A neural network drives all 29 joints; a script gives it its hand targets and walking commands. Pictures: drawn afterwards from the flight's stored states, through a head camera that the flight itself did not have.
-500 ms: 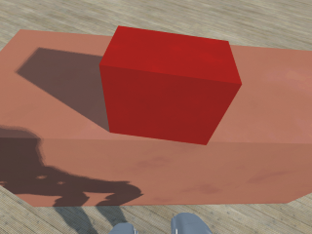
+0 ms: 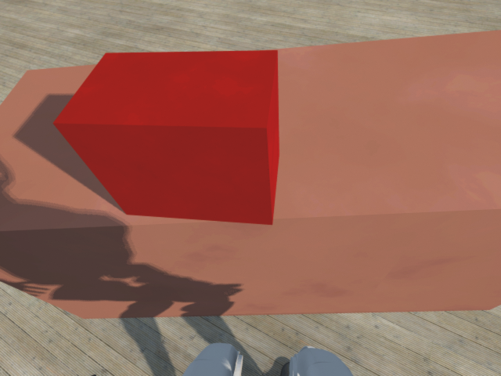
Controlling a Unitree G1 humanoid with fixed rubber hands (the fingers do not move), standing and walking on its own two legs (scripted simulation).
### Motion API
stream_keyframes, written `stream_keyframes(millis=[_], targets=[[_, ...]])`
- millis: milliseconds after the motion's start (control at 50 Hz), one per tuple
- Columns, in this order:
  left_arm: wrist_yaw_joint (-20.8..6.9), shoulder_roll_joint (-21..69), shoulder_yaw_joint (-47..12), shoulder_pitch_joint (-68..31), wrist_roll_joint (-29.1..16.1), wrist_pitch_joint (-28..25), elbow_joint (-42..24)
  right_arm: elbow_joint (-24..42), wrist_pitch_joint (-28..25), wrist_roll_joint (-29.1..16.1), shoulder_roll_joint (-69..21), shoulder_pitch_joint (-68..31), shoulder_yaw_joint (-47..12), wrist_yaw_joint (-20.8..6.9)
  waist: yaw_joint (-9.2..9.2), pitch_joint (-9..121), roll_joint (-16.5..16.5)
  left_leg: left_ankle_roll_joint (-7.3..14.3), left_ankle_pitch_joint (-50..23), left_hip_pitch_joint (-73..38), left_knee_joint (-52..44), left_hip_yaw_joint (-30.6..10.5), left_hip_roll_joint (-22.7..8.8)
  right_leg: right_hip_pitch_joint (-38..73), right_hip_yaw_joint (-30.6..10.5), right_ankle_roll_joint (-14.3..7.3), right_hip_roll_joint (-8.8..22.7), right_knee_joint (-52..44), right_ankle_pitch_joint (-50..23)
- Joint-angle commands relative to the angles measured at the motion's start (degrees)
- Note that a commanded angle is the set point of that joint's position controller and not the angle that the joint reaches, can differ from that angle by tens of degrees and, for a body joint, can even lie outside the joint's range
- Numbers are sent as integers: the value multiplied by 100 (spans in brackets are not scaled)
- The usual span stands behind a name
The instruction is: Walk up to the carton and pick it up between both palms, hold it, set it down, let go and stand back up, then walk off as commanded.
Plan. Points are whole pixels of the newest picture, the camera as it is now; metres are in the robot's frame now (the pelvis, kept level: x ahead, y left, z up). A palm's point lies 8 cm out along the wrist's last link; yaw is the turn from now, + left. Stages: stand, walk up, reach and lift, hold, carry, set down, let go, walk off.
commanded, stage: walk up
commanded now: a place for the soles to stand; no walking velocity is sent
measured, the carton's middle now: (192, 142) +0.47 +0.13 +0.09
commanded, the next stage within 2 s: none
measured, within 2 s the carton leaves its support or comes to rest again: neither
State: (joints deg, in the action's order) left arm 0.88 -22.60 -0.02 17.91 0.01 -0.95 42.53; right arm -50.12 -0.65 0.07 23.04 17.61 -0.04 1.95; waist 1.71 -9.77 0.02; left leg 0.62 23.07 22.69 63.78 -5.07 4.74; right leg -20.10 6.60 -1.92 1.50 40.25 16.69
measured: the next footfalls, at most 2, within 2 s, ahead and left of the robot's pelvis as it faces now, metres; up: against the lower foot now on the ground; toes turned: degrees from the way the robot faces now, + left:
left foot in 0.16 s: +0.06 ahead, +0.14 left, +0.00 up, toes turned -2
right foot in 0.28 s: +0.08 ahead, -0.10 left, +0.00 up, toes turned +1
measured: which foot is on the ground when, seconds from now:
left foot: up 0.00-0.14, down 0.16-0.26, up 0.28-0.78, down 0.80-1.00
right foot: down 0.00-0.16, up 0.18-0.26, down 0.28-0.80, up 0.82-1.00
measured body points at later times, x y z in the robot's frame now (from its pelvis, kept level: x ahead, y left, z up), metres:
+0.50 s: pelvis -0.03 -0.02 -0.01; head -0.03 -0.08 +0.43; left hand +0.03 +0.29 -0.08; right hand +0.04 -0.32 -0.18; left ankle +0.00 +0.13 -0.67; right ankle +0.04 -0.10 -0.72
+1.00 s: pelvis -0.01 +0.12 -0.02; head +0.00 +0.13 +0.43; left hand +0.07 +0.41 -0.13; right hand +0.01 -0.20 -0.13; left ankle +0.01 +0.20 -0.72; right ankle +0.01 -0.05 -0.68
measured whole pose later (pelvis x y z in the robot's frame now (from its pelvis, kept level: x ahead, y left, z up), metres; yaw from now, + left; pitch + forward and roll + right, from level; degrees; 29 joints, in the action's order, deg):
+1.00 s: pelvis -0.01 +0.12 -0.02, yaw +6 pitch -5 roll -4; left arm 0.7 -19.5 0.0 15.1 0.0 -0.7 44.3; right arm -53.1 -0.2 0.1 23.8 20.6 0.0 -1.2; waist -4.4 -6.9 2.9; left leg 3.8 23.5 21.4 49.7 -3.9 3.0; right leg -22.9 1.1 -0.8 2.2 58.7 26.0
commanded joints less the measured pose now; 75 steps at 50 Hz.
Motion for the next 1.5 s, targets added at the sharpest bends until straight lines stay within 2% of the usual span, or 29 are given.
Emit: stream_keyframes(millis=[0,40,80,100,120,140,160,200,220,240,260,280,300,340,420,680,720,760,780,820,840,900,1060,1260,1320,1360,1380,1400,1480], targets=[[141,-1329,815,-247,32,-235,43,-334,79,-41,1473,1435,658,-66,-428,1352,-1224,-144,-62,82,-1253,417,139,2417,-1209,2387,730,-2977,-1448],[153,-1164,801,-702,9,-134,-202,-395,82,-21,1469,1995,720,-45,-693,1797,-1674,-143,562,-776,-2252,814,109,2644,-526,2592,487,-2458,-3936],[169,-1063,791,-1422,62,1,-497,-385,34,-42,1344,2580,758,12,-1303,1969,-1664,412,45,-1476,-4392,1144,-332,2508,-18,2523,23,-575,-5475],[192,-1075,777,-1738,30,47,-634,-414,11,-33,1290,2720,776,45,-1659,1882,-905,652,-1138,-2010,-5389,1141,-392,1981,168,2155,-247,785,-5239],[220,-941,714,-1320,-53,45,-620,-251,-7,-18,1148,1889,739,117,-1321,1901,447,867,-1925,-2206,-5159,194,-773,1335,-261,1328,-187,2134,-3203],[190,-836,700,-509,-81,30,-536,169,-59,133,1127,375,641,182,-438,1796,1600,1208,-2134,-2074,-4054,-1555,-1582,67,-1093,636,-71,3009,1403],[193,-1183,777,372,-73,35,-266,511,-67,219,1291,-897,624,189,406,1442,1027,1618,-644,121,-3738,-2488,-2352,654,-2334,147,379,3380,2333],[148,-1459,978,1464,-155,9,463,870,-21,293,1720,-2718,603,196,1378,27,1299,1375,1696,4820,-3931,-2171,-2461,3122,-3154,-515,1029,2241,2548],[131,-1497,969,1889,-103,-35,776,732,-42,299,1385,-2696,476,242,1616,-576,614,839,1034,4689,-2705,-1285,-1332,2438,-3409,-367,1419,404,3162],[115,-1692,904,1573,26,-147,597,460,-53,257,1026,-1800,403,172,1160,-1089,-1203,341,762,3534,-723,-437,192,643,-4803,-94,2152,-2605,4594],[97,-1968,889,533,58,-240,291,257,-34,195,1132,-634,406,58,322,-1098,-1093,304,419,2550,-421,-758,278,13,-5007,228,2222,-3173,3562],[133,-1958,890,163,72,-305,149,99,-17,129,1319,140,464,-63,-57,-682,-732,266,229,1903,-474,-636,70,423,-4297,222,1977,-2839,1955],[184,-2061,915,-249,22,-326,136,-18,58,147,1311,618,519,-161,-275,-42,-574,268,272,1565,-381,-738,12,545,-3747,222,1819,-2840,2096],[253,-2319,946,-558,204,-316,106,-230,306,166,1826,518,763,-238,-316,-361,-932,228,435,1248,790,-420,100,-960,-4484,521,1980,-3747,5144],[323,-1928,889,-621,195,-380,217,-359,419,135,1636,573,722,-322,-359,-268,-827,98,-414,1469,457,-614,-167,-318,-3644,742,1644,-3215,3904],[174,-1954,1021,-297,204,-368,136,-6,201,285,1509,218,678,-379,-187,995,-1193,111,616,821,-1406,140,-964,929,-2500,-1029,1848,-2031,2297],[129,-1969,965,-810,221,-323,14,-162,124,232,1503,721,712,-384,-506,1158,-1256,282,181,-551,-2333,358,-1023,37,-2010,-883,1735,-1757,1653],[126,-1357,726,-1020,206,-193,-6,-658,25,266,1503,1777,801,-284,-936,1381,-2,353,-49,-2194,-3418,15,-653,-1087,-1123,-330,859,357,1711],[140,-875,570,-753,163,-115,6,-567,-2,354,1591,1561,749,-204,-827,1008,1290,385,1237,-1833,-4147,-1193,-1038,-1743,-402,-25,130,1726,2075],[221,-1289,641,-380,104,-41,46,31,-58,273,2143,52,755,-137,-367,248,963,1002,3460,-173,-5549,-3982,-2332,-2204,-1234,27,-364,2454,1540],[211,-1516,659,-508,76,-64,103,158,-92,219,2150,-450,733,-128,-252,-255,634,1072,3589,289,-5573,-3995,-2292,-2033,-1297,13,-87,2443,1272],[45,-1401,646,-382,35,-39,281,5,-245,220,1749,-112,624,-119,-195,-78,491,729,2223,-308,-4849,-2925,-1658,-1678,-1204,61,103,2080,717],[18,-1273,531,-488,3,74,175,-83,-436,157,1589,477,637,-1,-411,625,374,242,-302,-1838,-4397,-2924,-1767,-1922,-1579,82,-35,1954,575],[125,-1159,491,-675,5,-59,80,12,-457,128,1514,360,610,80,-379,1016,730,1078,-3687,-2178,-3315,-2539,-1964,-1536,-1085,58,231,1169,1364],[130,-1020,481,-325,16,-169,241,123,-395,66,1433,-361,533,68,-25,1131,620,1151,-3921,-1263,-2724,-1882,-1757,-264,-784,-52,239,-125,661],[148,-1368,612,388,88,-324,520,259,-370,-72,1047,-715,384,42,278,1797,-245,412,-3297,127,-1402,-636,-942,1855,-1944,-479,910,-994,-2193],[141,-1544,635,282,62,-379,447,200,-330,-104,831,-535,317,31,148,1724,-790,76,-1108,732,-536,20,-313,2123,-3153,-882,1682,-1385,-3086],[106,-1596,641,33,-13,-369,389,46,-214,-43,1014,-355,384,63,-8,1544,-666,73,1206,784,-492,176,-191,1888,-3573,-1245,2007,-1394,-2752],[119,-1475,599,-168,110,-343,355,-97,-186,-35,1147,-564,433,-36,-108,913,-789,202,1393,745,-997,127,-406,1167,-3230,-1052,1726,-1480,-1578]])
